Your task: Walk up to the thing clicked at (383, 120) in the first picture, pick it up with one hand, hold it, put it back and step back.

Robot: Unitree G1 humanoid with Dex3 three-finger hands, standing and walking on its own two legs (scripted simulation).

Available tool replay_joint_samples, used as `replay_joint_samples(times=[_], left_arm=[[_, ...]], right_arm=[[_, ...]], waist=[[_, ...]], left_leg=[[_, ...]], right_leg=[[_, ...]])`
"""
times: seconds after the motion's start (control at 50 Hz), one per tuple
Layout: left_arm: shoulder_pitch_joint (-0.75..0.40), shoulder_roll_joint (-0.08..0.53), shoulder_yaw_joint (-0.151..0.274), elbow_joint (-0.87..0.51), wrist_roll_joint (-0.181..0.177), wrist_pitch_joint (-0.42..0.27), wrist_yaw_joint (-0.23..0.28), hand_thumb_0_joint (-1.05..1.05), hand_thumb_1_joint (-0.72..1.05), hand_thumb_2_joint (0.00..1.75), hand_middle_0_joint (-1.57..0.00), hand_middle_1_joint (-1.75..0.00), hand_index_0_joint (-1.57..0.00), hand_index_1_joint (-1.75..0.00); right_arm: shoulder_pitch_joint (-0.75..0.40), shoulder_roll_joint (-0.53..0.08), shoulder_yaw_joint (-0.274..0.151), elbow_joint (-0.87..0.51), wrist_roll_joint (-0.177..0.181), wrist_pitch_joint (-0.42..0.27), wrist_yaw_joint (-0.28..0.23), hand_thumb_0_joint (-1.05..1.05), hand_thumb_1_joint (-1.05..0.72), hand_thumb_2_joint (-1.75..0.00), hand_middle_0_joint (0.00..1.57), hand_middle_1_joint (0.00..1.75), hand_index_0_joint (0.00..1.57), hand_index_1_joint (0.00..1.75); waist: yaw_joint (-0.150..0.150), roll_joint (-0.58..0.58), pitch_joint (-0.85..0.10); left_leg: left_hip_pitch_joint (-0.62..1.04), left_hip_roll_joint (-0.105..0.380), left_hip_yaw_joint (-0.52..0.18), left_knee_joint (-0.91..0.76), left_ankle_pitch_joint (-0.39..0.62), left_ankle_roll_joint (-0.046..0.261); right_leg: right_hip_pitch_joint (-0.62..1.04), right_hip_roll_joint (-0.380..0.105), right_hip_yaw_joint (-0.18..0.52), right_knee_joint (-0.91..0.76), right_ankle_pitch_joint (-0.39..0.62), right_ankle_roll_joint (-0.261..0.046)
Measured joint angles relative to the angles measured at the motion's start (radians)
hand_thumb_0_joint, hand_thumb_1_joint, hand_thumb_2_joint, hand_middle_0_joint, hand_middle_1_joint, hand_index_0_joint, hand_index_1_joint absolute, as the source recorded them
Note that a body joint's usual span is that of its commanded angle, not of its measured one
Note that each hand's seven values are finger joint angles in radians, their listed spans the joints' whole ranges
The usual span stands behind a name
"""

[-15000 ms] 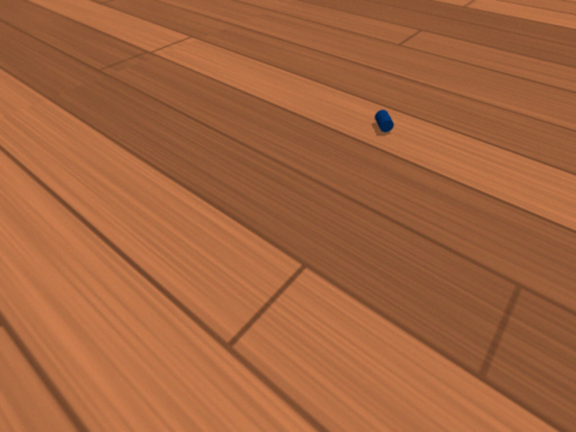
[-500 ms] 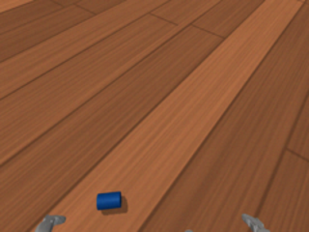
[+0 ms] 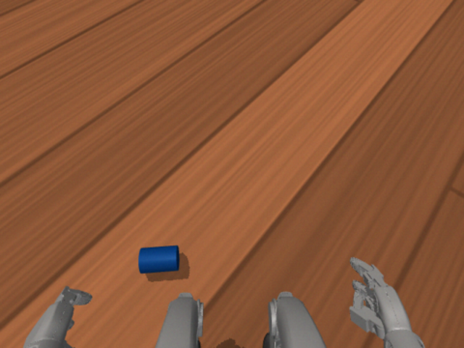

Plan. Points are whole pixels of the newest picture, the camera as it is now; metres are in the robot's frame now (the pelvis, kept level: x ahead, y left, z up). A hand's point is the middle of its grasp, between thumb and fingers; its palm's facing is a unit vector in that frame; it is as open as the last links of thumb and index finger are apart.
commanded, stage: rise first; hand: left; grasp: from above
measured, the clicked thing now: (159, 259) +0.40 +0.25 -0.58
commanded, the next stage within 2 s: approach in 1.84 s
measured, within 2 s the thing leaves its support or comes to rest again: neither
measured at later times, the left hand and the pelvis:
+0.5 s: hand (113, 288) +0.28 +0.30 -0.33, palm faces -0.45 -0.29 -0.84, open 13.4 cm; pelvis -0.06 +0.00 -0.19, yaw -2 degrees
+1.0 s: hand (123, 272) +0.33 +0.31 -0.41, palm faces -0.44 -0.09 -0.89, open 14.0 cm; pelvis -0.06 +0.01 -0.25, yaw -4 degrees
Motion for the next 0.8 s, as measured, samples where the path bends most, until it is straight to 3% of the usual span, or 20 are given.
replay_joint_samples(times=[0.14, 0.28, 0.48, 0.8], left_arm=[[-0.166, 0.059, 0.001, 0.112, 0.161, -0.132, 0.049, 0.0, -0.47, 0.9, -0.14, -1.04, -0.15, -1.03], [-0.34, 0.107, 0.01, 0.201, 0.302, -0.212, 0.108, 0.0, -0.43, 0.88, -0.18, -1.01, -0.18, -0.99], [-0.531, 0.167, 0.017, 0.33, 0.444, -0.27, 0.149, 0.0, -0.4, 0.89, -0.2, -0.95, -0.2, -0.95], [-0.705, 0.267, 0.014, 0.568, 0.653, -0.369, 0.261, 0.0, -0.48, 0.99, -0.13, -0.95, -0.12, -0.96]], right_arm=[[-0.049, -0.03, -0.014, 0.045, -0.004, -0.02, 0.018, 0.01, -0.92, -0.9, 0.21, 0.3, 0.21, 0.3], [-0.076, -0.045, -0.033, 0.106, -0.015, 0.0, 0.036, 0.01, -0.93, -0.91, 0.21, 0.3, 0.2, 0.3], [-0.043, -0.025, -0.037, 0.167, -0.032, 0.057, 0.053, 0.01, -0.92, -0.9, 0.21, 0.3, 0.2, 0.3], [0.001, -0.033, -0.011, 0.203, -0.069, 0.122, 0.083, 0.01, -0.9, -0.9, 0.21, 0.3, 0.2, 0.3]], waist=[[0.0, -0.006, -0.026], [0.001, 0.004, -0.007], [-0.006, 0.015, 0.035], [-0.066, -0.001, 0.05]], left_leg=[[-0.267, -0.005, -0.006, 0.229, -0.054, -0.005], [-0.508, -0.01, -0.02, 0.441, -0.08, -0.011], [-0.72, -0.016, -0.041, 0.634, -0.065, -0.014], [-0.866, -0.031, -0.067, 0.789, -0.058, -0.007]], right_leg=[[-0.271, 0.001, 0.008, 0.233, -0.054, 0.001], [-0.511, 0.006, 0.009, 0.44, -0.077, 0.002], [-0.718, 0.016, 0.004, 0.619, -0.053, 0.007], [-0.842, 0.019, -0.008, 0.748, -0.044, 0.016]])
